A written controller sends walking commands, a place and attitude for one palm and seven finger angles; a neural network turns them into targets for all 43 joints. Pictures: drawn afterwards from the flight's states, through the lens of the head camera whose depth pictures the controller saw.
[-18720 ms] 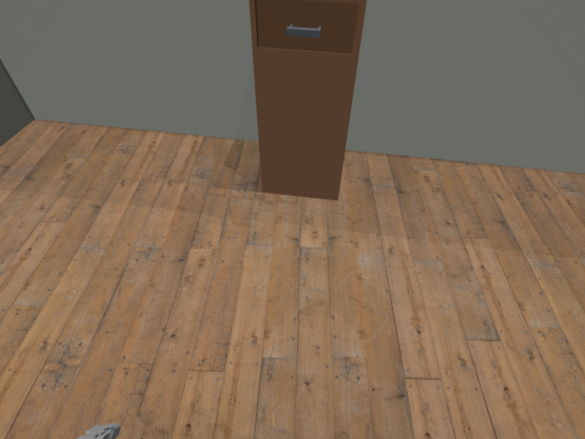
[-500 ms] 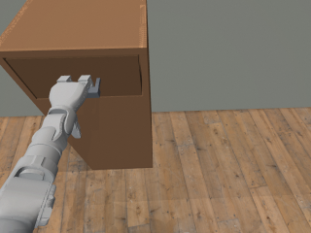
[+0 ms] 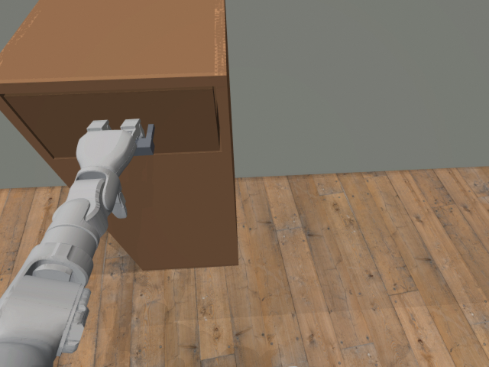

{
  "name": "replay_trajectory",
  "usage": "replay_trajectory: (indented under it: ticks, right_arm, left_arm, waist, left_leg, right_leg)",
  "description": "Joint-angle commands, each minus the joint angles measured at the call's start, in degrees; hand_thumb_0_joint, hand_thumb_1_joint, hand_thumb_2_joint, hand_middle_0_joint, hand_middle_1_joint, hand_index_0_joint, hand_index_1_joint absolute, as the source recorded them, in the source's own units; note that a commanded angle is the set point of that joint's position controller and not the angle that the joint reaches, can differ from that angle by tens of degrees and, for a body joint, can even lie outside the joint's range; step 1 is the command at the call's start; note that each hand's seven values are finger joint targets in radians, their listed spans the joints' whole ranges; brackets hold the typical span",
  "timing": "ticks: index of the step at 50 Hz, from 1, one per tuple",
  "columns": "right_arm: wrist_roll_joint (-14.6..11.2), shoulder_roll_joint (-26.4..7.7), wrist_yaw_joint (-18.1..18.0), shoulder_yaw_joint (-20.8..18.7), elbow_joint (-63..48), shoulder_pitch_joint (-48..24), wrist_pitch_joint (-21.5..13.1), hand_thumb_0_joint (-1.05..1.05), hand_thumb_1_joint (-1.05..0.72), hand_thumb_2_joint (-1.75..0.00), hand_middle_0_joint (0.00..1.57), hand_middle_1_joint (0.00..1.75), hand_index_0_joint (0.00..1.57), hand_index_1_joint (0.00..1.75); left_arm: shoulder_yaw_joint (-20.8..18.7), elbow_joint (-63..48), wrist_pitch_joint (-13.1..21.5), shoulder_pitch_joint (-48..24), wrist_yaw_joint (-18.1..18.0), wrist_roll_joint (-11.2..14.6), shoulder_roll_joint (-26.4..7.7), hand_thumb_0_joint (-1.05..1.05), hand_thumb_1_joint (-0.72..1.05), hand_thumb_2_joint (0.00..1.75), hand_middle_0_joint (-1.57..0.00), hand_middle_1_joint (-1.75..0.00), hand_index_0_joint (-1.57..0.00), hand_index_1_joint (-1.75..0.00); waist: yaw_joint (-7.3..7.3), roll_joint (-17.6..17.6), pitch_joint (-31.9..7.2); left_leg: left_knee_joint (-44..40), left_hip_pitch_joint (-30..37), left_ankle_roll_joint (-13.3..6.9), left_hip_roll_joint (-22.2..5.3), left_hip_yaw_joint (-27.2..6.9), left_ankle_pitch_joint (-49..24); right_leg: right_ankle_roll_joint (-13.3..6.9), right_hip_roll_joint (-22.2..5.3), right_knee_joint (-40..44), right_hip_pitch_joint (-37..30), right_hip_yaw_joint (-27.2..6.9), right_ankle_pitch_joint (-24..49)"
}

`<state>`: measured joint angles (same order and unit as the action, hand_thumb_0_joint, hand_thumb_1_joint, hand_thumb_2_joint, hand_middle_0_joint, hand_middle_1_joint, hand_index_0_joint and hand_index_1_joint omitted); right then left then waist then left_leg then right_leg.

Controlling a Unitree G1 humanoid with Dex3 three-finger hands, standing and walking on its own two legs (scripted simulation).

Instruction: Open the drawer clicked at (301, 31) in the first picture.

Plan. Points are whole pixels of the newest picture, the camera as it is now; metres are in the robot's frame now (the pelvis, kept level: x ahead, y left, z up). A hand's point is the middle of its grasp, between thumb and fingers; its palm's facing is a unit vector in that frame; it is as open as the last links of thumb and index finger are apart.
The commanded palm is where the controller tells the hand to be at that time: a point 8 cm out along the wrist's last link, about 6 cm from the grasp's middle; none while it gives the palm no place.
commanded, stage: close the thumb around the handle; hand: left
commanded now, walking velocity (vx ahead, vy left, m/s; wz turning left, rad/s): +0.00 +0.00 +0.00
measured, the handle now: (122, 139) +0.50 +0.22 +0.06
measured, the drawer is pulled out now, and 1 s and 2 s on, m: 0.00 0.00 0.08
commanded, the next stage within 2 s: pull the drawer open in 0.74 s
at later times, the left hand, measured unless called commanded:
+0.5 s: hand (119, 168) +0.45 +0.23 +0.04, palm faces -0.04 -0.03 -1.00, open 8.3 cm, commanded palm +0.42 +0.23 +0.09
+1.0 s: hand (119, 170) +0.45 +0.23 +0.04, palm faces -0.03 -0.03 -1.00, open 5.5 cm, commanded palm +0.40 +0.23 +0.09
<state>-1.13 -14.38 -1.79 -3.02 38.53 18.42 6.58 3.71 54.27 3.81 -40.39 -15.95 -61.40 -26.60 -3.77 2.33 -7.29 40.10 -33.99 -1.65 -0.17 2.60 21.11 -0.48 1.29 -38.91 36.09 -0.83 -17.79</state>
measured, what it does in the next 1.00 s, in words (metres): stands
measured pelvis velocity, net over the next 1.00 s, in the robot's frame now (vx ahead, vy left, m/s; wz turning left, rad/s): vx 0.02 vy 0.00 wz -0.01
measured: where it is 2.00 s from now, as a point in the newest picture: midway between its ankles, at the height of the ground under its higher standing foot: outside the picture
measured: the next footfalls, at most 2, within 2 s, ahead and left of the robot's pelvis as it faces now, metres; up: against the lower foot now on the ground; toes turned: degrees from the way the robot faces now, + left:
none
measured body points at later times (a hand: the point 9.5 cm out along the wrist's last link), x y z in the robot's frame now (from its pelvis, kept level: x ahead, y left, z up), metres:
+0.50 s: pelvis +0.01 +0.00 +0.00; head +0.08 -0.01 +0.45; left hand +0.45 +0.23 +0.09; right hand +0.08 -0.27 -0.13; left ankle -0.02 +0.10 -0.72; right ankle +0.00 -0.12 -0.72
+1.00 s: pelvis +0.02 +0.00 +0.00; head +0.08 -0.01 +0.45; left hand +0.44 +0.23 +0.09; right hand +0.09 -0.27 -0.13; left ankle -0.02 +0.10 -0.72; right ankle +0.00 -0.12 -0.72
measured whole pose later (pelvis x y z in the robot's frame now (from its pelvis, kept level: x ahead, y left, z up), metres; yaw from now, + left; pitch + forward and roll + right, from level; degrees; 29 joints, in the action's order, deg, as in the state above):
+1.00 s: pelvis +0.02 +0.00 +0.00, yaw -1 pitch +15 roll -1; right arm -1.1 -14.2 -0.5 -3.7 37.6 17.0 8.3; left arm 3.0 45.2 2.1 -32.6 -14.7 -60.1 -25.7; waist -2.9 2.9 -8.3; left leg 38.5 -31.1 -1.6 -0.5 3.1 22.1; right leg -0.5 1.7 -37.4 33.5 -1.4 -18.6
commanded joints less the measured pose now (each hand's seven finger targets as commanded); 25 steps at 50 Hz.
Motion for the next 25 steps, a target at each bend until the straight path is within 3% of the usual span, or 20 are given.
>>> replay_trajectory:
  ticks: [1, 4, 5, 6, 14, 18, 20, 23, 25]
  right_arm:
    - [0.41, -8.67, -0.49, -3.02, -4.38, 3.49, -1.37, 0.00, -0.90, -0.90, 0.20, 0.30, 0.20, 0.30]
    - [0.66, -8.75, -0.25, -3.21, -4.17, 3.72, -1.25, 0.00, -0.90, -0.90, 0.20, 0.30, 0.20, 0.30]
    - [0.56, -8.51, -0.15, -3.26, -4.23, 3.72, -1.16, 0.00, -0.90, -0.90, 0.20, 0.30, 0.20, 0.30]
    - [0.59, -8.39, -0.03, -3.34, -4.23, 3.53, -1.14, 0.00, -0.90, -0.90, 0.20, 0.30, 0.20, 0.30]
    - [0.49, -8.90, -0.30, -2.97, -4.07, 2.95, -0.57, 0.00, -0.90, -0.90, 0.20, 0.30, 0.20, 0.30]
    - [0.46, -8.50, -0.18, -2.98, -4.80, 2.45, -0.59, 0.00, -0.90, -0.90, 0.20, 0.30, 0.20, 0.30]
    - [0.53, -8.38, -0.17, -3.05, -4.82, 2.55, -0.42, 0.00, -0.90, -0.90, 0.20, 0.30, 0.20, 0.30]
    - [0.39, -8.42, -0.16, -3.00, -5.07, 2.17, -0.35, 0.00, -0.90, -0.90, 0.20, 0.30, 0.20, 0.30]
    - [0.47, -8.42, -0.14, -3.12, -5.20, 2.20, -0.31, 0.00, -0.90, -0.90, 0.20, 0.30, 0.20, 0.30]
  left_arm:
    - [-3.47, -8.28, 0.49, -20.07, -1.83, -0.07, -11.96, 0.00, -0.50, 0.30, -0.30, -1.20, -0.30, -1.20]
    - [-4.67, -9.54, 0.42, -20.52, -2.35, -0.25, -13.10, 0.00, -0.39, 0.35, -0.31, -1.21, -0.31, -1.21]
    - [-3.81, -10.28, 0.41, -20.29, -2.42, -0.22, -12.07, 0.00, -0.33, 0.37, -0.31, -1.22, -0.31, -1.22]
    - [-2.74, -9.70, 0.03, -19.35, -2.43, 0.05, -10.20, 0.00, -0.28, 0.40, -0.32, -1.22, -0.32, -1.22]
    - [-5.50, -8.55, -0.98, -18.43, -1.79, 0.13, -14.23, 0.00, 0.17, 0.59, -0.35, -1.27, -0.35, -1.27]
    - [-4.32, -11.05, -0.58, -17.83, -1.44, 0.34, -12.65, 0.00, 0.40, 0.68, -0.36, -1.30, -0.36, -1.30]
    - [-5.65, -11.14, -0.14, -16.26, -1.34, 0.44, -13.78, 0.00, 0.51, 0.73, -0.37, -1.31, -0.37, -1.31]
    - [-4.94, -10.66, -0.13, -14.95, -1.07, 0.61, -12.50, 0.00, 0.68, 0.80, -0.38, -1.33, -0.38, -1.33]
    - [-5.54, -12.37, 0.37, -15.61, -1.29, 0.27, -13.40, 0.00, 0.79, 0.85, -0.39, -1.34, -0.39, -1.34]
  waist:
    - [-0.13, -2.02, -17.95]
    - [0.26, -1.01, -20.39]
    - [0.36, -0.34, -21.12]
    - [0.13, -0.78, -20.06]
    - [0.40, -3.31, -19.24]
    - [1.01, -1.05, -19.76]
    - [1.53, -1.03, -21.08]
    - [1.27, -2.87, -18.48]
    - [1.55, -1.75, -20.24]
  left_leg:
    - [-3.24, 8.75, -0.68, 1.07, -0.84, -18.83]
    - [-2.81, 9.84, -0.43, 0.99, -1.09, -22.07]
    - [-2.66, 10.55, -0.38, 0.95, -1.03, -23.08]
    - [-2.60, 10.63, -0.39, 0.93, -0.91, -23.19]
    - [-3.17, 8.43, -0.65, 1.18, -0.55, -22.10]
    - [-3.17, 10.09, -0.60, 1.17, -0.28, -24.21]
    - [-2.94, 10.33, -0.52, 1.14, -0.36, -25.54]
    - [-3.26, 9.36, -0.52, 1.05, -0.38, -24.66]
    - [-2.98, 10.03, -0.52, 1.12, -0.48, -25.74]
  right_leg:
    - [-1.65, 0.98, 3.43, -10.64, 0.91, 15.18]
    - [-1.89, 1.05, 2.73, -11.67, 1.11, 17.31]
    - [-1.80, 1.05, 2.48, -11.44, 1.13, 17.98]
    - [-1.79, 1.13, 2.67, -11.01, 1.31, 18.10]
    - [-1.57, 0.79, 3.30, -14.12, 0.69, 19.67]
    - [-1.70, 0.82, 3.08, -14.03, 0.83, 20.98]
    - [-1.66, 0.82, 2.72, -15.01, 0.78, 22.12]
    - [-1.59, 0.84, 2.98, -14.33, 1.07, 21.60]
    - [-1.63, 0.85, 2.70, -14.66, 0.83, 21.98]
